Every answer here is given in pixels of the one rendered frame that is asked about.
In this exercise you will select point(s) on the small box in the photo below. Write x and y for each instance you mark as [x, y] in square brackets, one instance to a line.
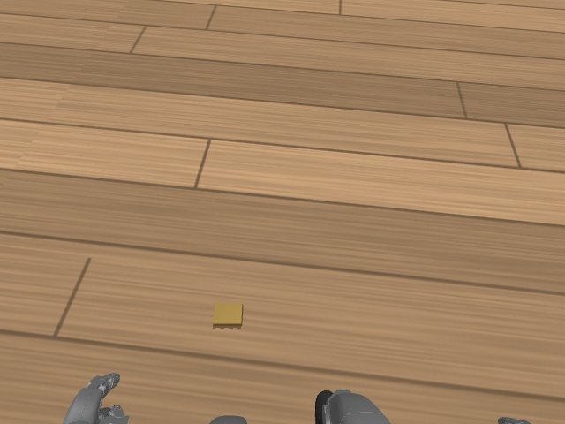
[228, 314]

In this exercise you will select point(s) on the left robot hand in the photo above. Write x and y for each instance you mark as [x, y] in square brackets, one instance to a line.
[86, 406]

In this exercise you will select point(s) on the right robot foot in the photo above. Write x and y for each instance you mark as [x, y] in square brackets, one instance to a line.
[321, 400]

